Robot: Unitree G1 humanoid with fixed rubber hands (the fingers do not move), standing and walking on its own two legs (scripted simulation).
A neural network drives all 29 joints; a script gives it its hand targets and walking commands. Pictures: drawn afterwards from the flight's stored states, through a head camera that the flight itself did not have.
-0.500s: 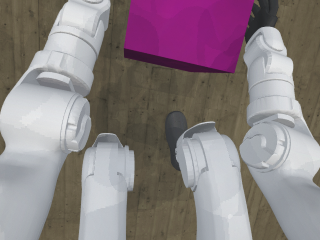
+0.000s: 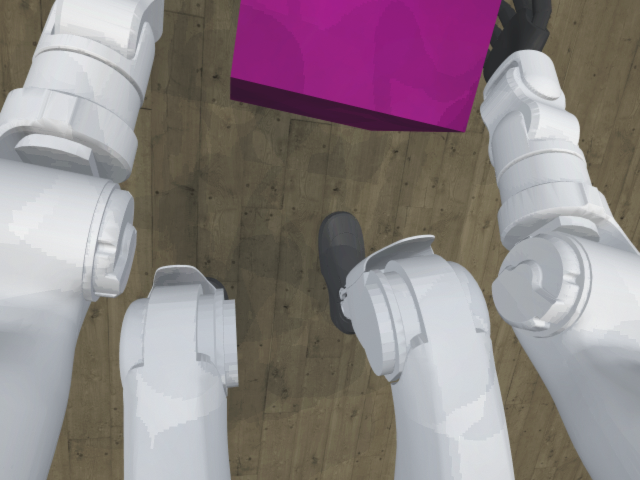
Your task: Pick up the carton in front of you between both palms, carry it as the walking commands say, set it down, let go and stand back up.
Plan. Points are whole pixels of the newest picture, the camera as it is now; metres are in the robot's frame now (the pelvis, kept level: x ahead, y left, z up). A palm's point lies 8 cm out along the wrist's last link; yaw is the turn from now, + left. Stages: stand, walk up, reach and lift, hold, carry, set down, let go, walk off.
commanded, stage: set down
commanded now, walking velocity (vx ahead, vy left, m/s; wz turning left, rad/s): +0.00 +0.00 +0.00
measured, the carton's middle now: (341, 17) +0.54 -0.10 -0.26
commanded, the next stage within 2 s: let go in 1.14 s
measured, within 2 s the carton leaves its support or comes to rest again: neither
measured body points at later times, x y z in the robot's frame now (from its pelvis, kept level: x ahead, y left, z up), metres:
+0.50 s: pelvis +0.00 -0.01 +0.05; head +0.35 -0.02 +0.33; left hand +0.62 +0.10 -0.06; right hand +0.50 -0.27 -0.07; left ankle +0.07 +0.10 -0.35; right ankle +0.15 -0.13 -0.35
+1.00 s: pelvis +0.03 -0.01 +0.18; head +0.35 -0.01 +0.49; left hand +0.63 +0.10 +0.08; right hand +0.50 -0.28 +0.08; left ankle +0.07 +0.10 -0.35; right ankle +0.15 -0.13 -0.35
